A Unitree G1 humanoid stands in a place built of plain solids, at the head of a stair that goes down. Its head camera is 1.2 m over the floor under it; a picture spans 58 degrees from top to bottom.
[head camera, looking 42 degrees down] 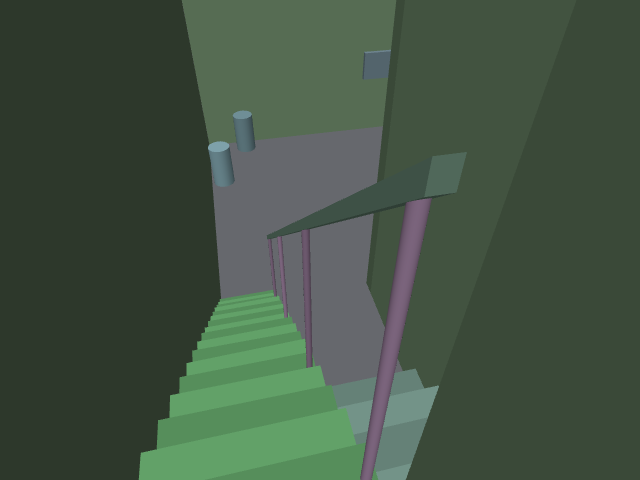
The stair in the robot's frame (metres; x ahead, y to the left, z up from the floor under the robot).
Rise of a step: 0.20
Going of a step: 0.22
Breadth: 0.76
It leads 13 degrees to the left of straight ahead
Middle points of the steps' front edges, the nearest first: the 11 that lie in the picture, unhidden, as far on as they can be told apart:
0.72 0.27 -0.39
0.94 0.32 -0.60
1.15 0.37 -0.79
1.37 0.42 -0.99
1.58 0.47 -1.18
1.79 0.51 -1.37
2.01 0.56 -1.57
2.23 0.61 -1.76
2.43 0.66 -1.96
2.66 0.71 -2.17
2.86 0.76 -2.36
